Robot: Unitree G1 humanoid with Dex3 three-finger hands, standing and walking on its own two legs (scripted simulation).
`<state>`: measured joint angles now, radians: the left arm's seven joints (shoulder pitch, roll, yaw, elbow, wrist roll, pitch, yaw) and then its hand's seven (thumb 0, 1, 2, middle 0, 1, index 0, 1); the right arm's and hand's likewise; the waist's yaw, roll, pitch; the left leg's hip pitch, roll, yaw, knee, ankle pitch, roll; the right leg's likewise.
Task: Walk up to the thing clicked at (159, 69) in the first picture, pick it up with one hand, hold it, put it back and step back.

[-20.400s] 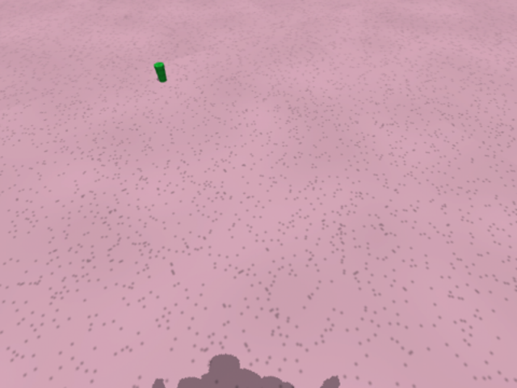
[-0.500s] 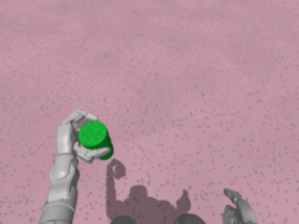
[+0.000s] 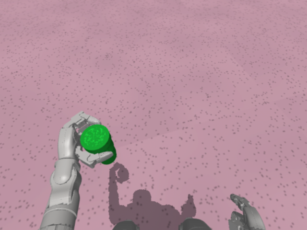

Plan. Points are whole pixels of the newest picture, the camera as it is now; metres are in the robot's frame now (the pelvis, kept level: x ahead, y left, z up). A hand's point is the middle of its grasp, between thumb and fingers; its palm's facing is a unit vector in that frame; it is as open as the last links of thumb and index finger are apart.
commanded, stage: hold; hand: left
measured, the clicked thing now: (101, 147) +0.31 +0.15 +0.01
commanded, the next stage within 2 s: crouch in 0.72 s
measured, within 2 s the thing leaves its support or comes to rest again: neither
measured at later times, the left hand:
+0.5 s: hand (93, 137) +0.33 +0.17 +0.04, palm faces +0.09 -1.00 -0.02, open 10.4 cm
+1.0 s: hand (94, 138) +0.33 +0.17 +0.03, palm faces +0.11 -0.99 -0.02, open 10.4 cm
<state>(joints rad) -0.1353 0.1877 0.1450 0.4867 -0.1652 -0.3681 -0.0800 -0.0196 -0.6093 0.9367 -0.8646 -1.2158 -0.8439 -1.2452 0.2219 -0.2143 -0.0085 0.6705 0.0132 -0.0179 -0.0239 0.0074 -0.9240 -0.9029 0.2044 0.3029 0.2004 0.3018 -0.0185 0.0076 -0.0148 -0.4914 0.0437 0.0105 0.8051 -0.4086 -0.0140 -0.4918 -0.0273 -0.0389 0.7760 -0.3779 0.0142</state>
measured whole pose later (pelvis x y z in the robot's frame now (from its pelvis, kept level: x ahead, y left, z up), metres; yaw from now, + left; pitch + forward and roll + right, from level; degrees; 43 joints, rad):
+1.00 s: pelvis +0.00 +0.00 +0.00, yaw +0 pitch +6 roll -1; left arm -0.15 0.18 0.14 0.53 -0.16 -0.39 -0.05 -0.02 -0.61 0.94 -0.86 -1.21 -0.84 -1.24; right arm 0.23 -0.21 -0.01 0.68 0.01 -0.02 -0.01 0.01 -0.92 -0.90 0.20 0.30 0.20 0.30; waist -0.02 0.01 -0.03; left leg -0.52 0.04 0.01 0.83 -0.42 -0.01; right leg -0.52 -0.03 -0.04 0.79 -0.38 0.02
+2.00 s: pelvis -0.09 +0.00 -0.35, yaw -3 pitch +32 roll -4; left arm -0.76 0.46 0.49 1.24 -0.04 -0.79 -0.09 -0.03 -0.61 0.96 -0.85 -1.24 -0.83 -1.26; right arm 0.11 -0.27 0.06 0.73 -0.12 0.00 0.10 0.00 -0.93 -0.91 0.21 0.30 0.20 0.30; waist -0.18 -0.02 -0.09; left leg -2.11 0.03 -0.08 2.23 -0.69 -0.02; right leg -2.09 -0.04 -0.04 2.17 -0.64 0.01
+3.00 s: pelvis -0.10 +0.02 -0.44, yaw -10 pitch +24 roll -12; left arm -0.78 0.71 0.53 1.33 -0.04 -0.86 -0.03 -0.03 -0.61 0.97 -0.85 -1.25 -0.82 -1.27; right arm 0.00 -0.34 0.30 0.66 -0.25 0.06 0.14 0.00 -0.92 -0.90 0.21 0.30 0.20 0.30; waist -0.26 -0.12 0.17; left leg -2.27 0.01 -0.23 2.55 -0.71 -0.01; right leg -2.18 -0.01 -0.15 2.37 -0.62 0.05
